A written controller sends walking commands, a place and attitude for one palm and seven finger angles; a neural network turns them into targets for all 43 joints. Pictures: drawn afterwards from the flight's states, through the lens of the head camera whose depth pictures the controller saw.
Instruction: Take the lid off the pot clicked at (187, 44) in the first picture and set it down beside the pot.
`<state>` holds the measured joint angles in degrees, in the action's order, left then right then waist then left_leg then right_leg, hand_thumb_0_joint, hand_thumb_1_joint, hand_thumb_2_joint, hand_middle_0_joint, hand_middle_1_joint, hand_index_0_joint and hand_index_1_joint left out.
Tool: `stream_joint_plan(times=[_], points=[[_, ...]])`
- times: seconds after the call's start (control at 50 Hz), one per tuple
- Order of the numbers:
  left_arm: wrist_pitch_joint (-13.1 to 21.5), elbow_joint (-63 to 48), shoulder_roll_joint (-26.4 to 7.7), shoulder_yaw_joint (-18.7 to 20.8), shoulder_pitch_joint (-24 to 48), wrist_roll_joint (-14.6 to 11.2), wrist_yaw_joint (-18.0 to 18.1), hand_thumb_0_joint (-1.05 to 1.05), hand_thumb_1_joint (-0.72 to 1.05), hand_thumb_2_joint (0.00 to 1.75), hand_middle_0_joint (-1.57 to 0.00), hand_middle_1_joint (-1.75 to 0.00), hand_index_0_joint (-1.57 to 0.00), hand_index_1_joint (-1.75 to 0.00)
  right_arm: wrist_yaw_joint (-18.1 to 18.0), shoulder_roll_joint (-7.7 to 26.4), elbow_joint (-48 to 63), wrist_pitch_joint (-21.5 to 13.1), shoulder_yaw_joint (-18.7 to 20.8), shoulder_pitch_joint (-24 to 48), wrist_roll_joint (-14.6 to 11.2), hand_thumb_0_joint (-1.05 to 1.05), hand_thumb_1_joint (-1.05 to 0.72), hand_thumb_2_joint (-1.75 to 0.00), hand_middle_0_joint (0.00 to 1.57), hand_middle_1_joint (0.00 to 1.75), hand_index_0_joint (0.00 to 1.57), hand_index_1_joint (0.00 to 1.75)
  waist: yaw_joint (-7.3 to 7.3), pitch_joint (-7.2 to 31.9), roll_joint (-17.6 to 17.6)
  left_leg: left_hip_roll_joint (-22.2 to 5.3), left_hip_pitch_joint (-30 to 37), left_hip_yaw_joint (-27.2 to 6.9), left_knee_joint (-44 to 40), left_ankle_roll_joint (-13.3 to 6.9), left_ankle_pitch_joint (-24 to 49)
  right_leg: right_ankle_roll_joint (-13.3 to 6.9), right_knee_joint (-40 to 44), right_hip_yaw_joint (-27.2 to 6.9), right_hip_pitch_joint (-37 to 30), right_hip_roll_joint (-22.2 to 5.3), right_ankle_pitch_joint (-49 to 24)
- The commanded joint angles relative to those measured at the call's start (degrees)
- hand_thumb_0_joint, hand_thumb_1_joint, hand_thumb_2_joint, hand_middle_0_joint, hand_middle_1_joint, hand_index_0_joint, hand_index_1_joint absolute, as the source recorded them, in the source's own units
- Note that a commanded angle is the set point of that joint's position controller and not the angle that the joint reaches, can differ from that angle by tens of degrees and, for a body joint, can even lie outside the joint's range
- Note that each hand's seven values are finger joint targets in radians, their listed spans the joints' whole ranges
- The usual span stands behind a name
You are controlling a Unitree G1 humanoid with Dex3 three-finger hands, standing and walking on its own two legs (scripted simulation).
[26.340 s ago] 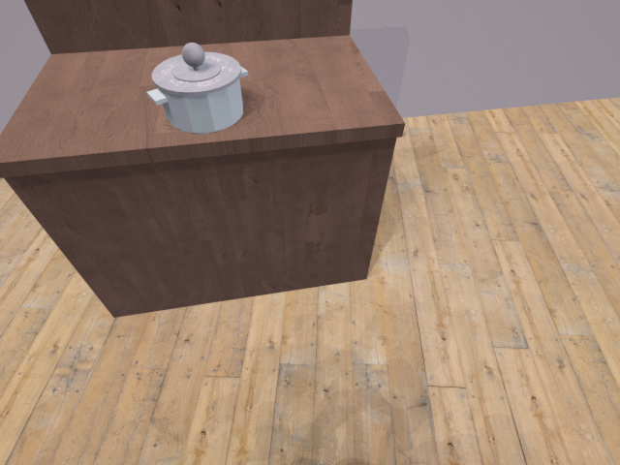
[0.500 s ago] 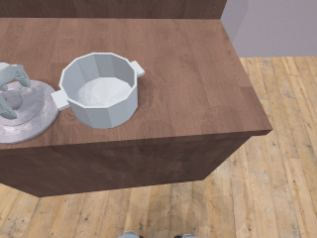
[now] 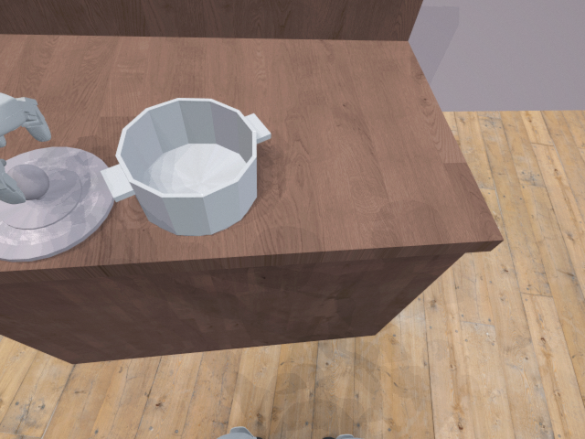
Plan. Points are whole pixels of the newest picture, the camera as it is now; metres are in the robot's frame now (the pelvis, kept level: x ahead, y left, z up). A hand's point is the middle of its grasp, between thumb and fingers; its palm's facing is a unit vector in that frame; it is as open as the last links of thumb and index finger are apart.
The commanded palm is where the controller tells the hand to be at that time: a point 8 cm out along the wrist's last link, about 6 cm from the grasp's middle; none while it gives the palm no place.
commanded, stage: raise the empty hand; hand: left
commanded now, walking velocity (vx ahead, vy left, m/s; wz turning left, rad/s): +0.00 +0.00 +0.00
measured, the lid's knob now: (27, 182) +0.46 +0.37 +0.03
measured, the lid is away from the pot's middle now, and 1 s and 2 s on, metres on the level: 0.23 0.23 0.23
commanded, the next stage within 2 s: draw the hand back to the body in 0.98 s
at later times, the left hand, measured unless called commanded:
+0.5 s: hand out of the picture +0.45 +0.35 +0.15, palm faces -0.36 -0.11 -0.93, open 11.0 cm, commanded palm +0.47 +0.34 +0.21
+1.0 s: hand out of the picture +0.46 +0.37 +0.19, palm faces -0.33 -0.14 -0.93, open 11.0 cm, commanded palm +0.47 +0.35 +0.25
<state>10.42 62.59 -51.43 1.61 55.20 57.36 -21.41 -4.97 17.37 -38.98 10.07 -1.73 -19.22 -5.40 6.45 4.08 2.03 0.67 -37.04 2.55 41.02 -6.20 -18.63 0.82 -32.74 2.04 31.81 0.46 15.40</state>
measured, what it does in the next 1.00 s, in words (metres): stands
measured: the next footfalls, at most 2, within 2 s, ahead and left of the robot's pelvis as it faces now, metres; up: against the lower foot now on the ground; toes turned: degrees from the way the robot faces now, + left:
none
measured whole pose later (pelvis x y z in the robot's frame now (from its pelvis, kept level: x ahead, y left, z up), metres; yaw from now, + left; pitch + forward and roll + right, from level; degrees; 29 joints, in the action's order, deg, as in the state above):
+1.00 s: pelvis +0.01 +0.01 +0.01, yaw +1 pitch +12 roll -4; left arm 4.9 61.5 -52.0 -2.3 66.0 55.4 -28.6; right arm -2.7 16.9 -38.8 9.7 -1.7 -18.1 -5.5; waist 5.3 3.3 2.5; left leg 3.0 -28.8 2.5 32.3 -7.2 -15.5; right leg 1.0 -24.5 1.6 23.6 -1.3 12.7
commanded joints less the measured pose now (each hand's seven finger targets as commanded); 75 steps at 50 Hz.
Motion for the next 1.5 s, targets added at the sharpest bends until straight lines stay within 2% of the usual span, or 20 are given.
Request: stream_joint_plan(times=[0.0,0.06,0.12,0.2,0.32,0.38,0.42,0.5,0.64,0.78,0.86,0.92,0.96,1.06,1.1,1.2,1.28,1.34,1.38,1.48], points=[[0.8,-13.9,-21.0,7.1,24.2,-1.9,0.9,0.0,0.05,0.52,-0.31,-0.94,-0.31,-0.94,-1.0,10.4,4.0,-0.6,4.1,-5.7,0.3,0.0,-0.9,-0.9,0.2,0.3,0.2,0.3,-0.99,27.1,9.7,-1.9,33.3,-7.4,-3.4,3.7,34.3,-3.3,2.9,2.0,1.7,3.9,-9.4],[0.1,-10.8,-19.1,6.0,22.9,-3.1,0.0,0.0,0.05,0.52,-0.31,-0.94,-0.31,-0.94,-0.9,10.7,3.8,-0.3,4.0,-5.5,0.2,0.0,-0.9,-0.9,0.2,0.3,0.2,0.3,-0.55,24.6,5.6,-1.6,30.1,-6.4,-4.5,2.9,31.9,-3.0,3.5,2.1,0.0,3.7,-10.7],[-0.5,-11.0,-17.7,3.9,24.9,-2.4,-0.1,0.0,0.05,0.52,-0.31,-0.94,-0.31,-0.94,-0.4,10.7,3.7,-0.1,4.0,-4.8,0.0,0.0,-0.9,-0.9,0.2,0.3,0.2,0.3,-0.46,20.3,6.9,-1.9,29.7,-7.1,-5.9,3.3,29.2,-3.4,4.4,2.5,2.2,3.8,-7.8],[-0.8,-12.0,-15.4,1.8,26.4,-1.9,-0.5,0.0,0.05,0.52,-0.31,-0.94,-0.31,-0.94,0.0,10.3,4.2,-0.1,4.0,-4.7,0.1,0.0,-0.9,-0.9,0.2,0.3,0.2,0.3,-0.44,21.0,7.6,-2.0,32.2,-8.2,-6.5,3.6,28.9,-3.4,5.1,2.4,2.9,3.8,-6.0],[-1.4,-14.9,-17.3,2.7,31.4,-2.6,-0.8,0.0,0.05,0.52,-0.31,-0.94,-0.31,-0.94,-0.3,10.4,4.2,-0.5,4.1,-4.3,0.2,0.0,-0.9,-0.9,0.2,0.3,0.2,0.3,-0.4,23.9,7.6,-1.9,34.2,-8.4,-8.0,3.3,27.4,-3.3,6.2,1.9,0.1,3.3,-6.9],[-2.0,-11.3,-14.5,0.0,31.9,-2.5,-1.0,0.0,0.05,0.52,-0.31,-0.94,-0.31,-0.94,-0.4,10.5,3.5,-1.0,3.8,-4.3,0.1,0.0,-0.9,-0.9,0.2,0.3,0.2,0.3,0.2,20.3,6.5,-2.2,33.8,-8.8,-8.7,3.5,25.4,-3.3,6.7,2.1,2.2,3.3,-5.3],[-2.7,-11.0,-15.8,0.8,31.5,-2.5,-0.9,0.0,0.05,0.52,-0.31,-0.94,-0.31,-0.94,-0.2,10.5,4.1,-1.3,3.7,-3.8,0.0,0.0,-0.9,-0.9,0.2,0.3,0.2,0.3,-0.49,19.6,6.4,-1.6,32.0,-8.2,-9.6,3.0,21.8,-3.5,7.3,1.8,0.1,3.1,-4.9],[-3.7,-11.6,-14.3,-1.5,34.3,-1.9,-1.6,0.0,0.05,0.52,-0.31,-0.94,-0.31,-0.94,0.0,10.5,4.0,-1.7,3.6,-3.8,-0.1,0.0,-0.9,-0.9,0.2,0.3,0.2,0.3,-0.29,20.1,7.2,-1.7,32.9,-8.2,-9.8,3.3,24.0,-3.5,7.5,1.7,-0.6,3.0,-6.4],[-4.0,-12.6,-18.1,1.4,35.5,-2.1,-2.7,0.0,0.05,0.52,-0.31,-0.94,-0.31,-0.94,-0.1,10.7,4.7,-2.3,3.5,-3.5,0.1,0.0,-0.9,-0.9,0.2,0.3,0.2,0.3,-1.14,22.9,7.3,-1.5,34.3,-8.0,-9.9,3.5,30.6,-3.5,8.0,1.4,-4.3,2.9,-10.5],[-5.1,-11.4,-15.6,-1.1,36.9,-1.9,-4.3,0.0,0.05,0.52,-0.31,-0.94,-0.31,-0.94,0.7,10.5,4.1,-2.1,3.7,-3.7,0.1,0.0,-0.9,-0.9,0.2,0.3,0.2,0.3,-0.61,21.3,6.8,-1.7,35.3,-8.3,-9.9,4.0,33.9,-3.2,8.6,1.9,-3.5,3.1,-10.9],[-4.9,-16.8,-18.7,1.6,38.2,-1.8,-4.8,0.0,0.05,0.52,-0.31,-0.94,-0.31,-0.94,0.9,10.2,4.8,-2.0,4.0,-3.2,0.4,0.0,-0.9,-0.9,0.2,0.3,0.2,0.3,-1.26,26.3,8.9,-1.8,39.0,-8.5,-9.1,4.2,41.8,-3.1,8.5,1.6,-5.6,3.1,-14.2],[-5.6,-8.8,-14.2,-1.6,33.9,-2.5,-5.9,0.0,0.05,0.52,-0.31,-0.94,-0.31,-0.94,1.3,10.2,4.3,-1.5,3.8,-3.1,0.0,0.0,-0.9,-0.9,0.2,0.3,0.2,0.3,-0.46,19.9,4.7,-1.4,34.1,-7.7,-9.6,3.7,35.3,-2.8,9.0,2.2,-3.4,3.2,-11.5],[-6.0,-8.5,-13.9,-2.0,32.9,-2.5,-6.2,0.0,0.05,0.52,-0.31,-0.94,-0.31,-0.94,1.6,10.4,4.6,-1.0,3.8,-2.8,-0.1,0.0,-0.9,-0.9,0.2,0.3,0.2,0.3,-0.82,19.6,4.3,-1.4,33.5,-7.4,-9.9,3.7,35.4,-2.8,8.6,2.0,-4.0,3.1,-11.7],[-4.9,-18.4,-16.6,-0.9,41.2,-1.9,-6.2,0.0,0.05,0.52,-0.31,-0.94,-0.31,-0.94,1.3,10.3,4.5,-0.8,4.3,-2.7,0.4,0.0,-0.9,-0.9,0.2,0.3,0.2,0.3,-0.64,26.2,7.6,-1.8,39.1,-8.6,-9.3,3.9,37.9,-2.9,8.7,1.7,-3.8,3.2,-11.8],[-4.0,-20.1,-16.9,0.7,38.7,-2.4,-5.8,0.0,0.05,0.52,-0.31,-0.94,-0.31,-0.94,1.3,9.6,5.3,-1.0,4.3,-2.3,0.6,0.0,-0.9,-0.9,0.2,0.3,0.2,0.3,-1.25,27.8,10.1,-1.6,41.3,-9.2,-9.0,4.4,40.7,-3.1,8.7,1.9,-3.3,3.2,-11.2],[-4.5,-14.8,-16.0,2.1,30.2,-3.8,-5.2,0.0,0.05,0.52,-0.31,-0.94,-0.31,-0.94,1.8,9.4,6.3,-0.2,3.7,-0.5,0.2,0.0,-0.9,-0.9,0.2,0.3,0.2,0.3,-2.08,21.9,4.8,-1.0,34.1,-7.7,-10.4,3.3,34.0,-3.2,8.7,2.0,-5.7,2.8,-11.3],[-5.6,-25.0,-13.5,0.8,30.0,-3.0,-4.7,0.0,0.05,0.52,-0.31,-0.94,-0.31,-0.94,2.9,8.8,8.1,-0.2,4.3,1.4,0.4,0.0,-0.9,-0.9,0.2,0.3,0.2,0.3,-2.4,23.9,10.3,-1.8,39.8,-9.8,-10.2,4.7,40.5,-3.6,9.0,2.1,-3.9,2.8,-10.3],[-5.6,-26.9,-16.9,5.8,22.0,-4.9,-4.5,0.0,0.05,0.52,-0.31,-0.94,-0.31,-0.94,3.1,8.9,9.6,0.1,4.1,2.4,0.3,0.0,-0.9,-0.9,0.2,0.3,0.2,0.3,-3.21,24.9,6.5,-1.2,38.5,-9.6,-10.7,4.1,40.1,-3.6,9.5,1.7,-7.6,2.5,-12.2],[-6.5,-24.9,-14.3,4.2,19.8,-6.0,-4.9,0.0,0.05,0.52,-0.31,-0.94,-0.31,-0.94,3.2,8.5,9.6,0.7,3.8,3.1,0.2,0.0,-0.9,-0.9,0.2,0.3,0.2,0.3,-2.7,21.9,3.4,-0.8,35.3,-8.5,-11.4,3.1,34.6,-3.2,9.7,1.7,-8.3,2.4,-11.4],[-7.5,-32.1,-15.3,5.3,19.7,-5.7,-4.3,0.0,0.05,0.52,-0.31,-0.94,-0.31,-0.94,3.4,8.2,10.9,0.5,3.7,5.2,0.2,0.0,-0.9,-0.9,0.2,0.3,0.2,0.3,-3.38,21.3,5.4,-0.9,36.8,-9.4,-12.9,3.3,33.0,-3.6,10.4,2.1,-9.1,2.3,-10.0]])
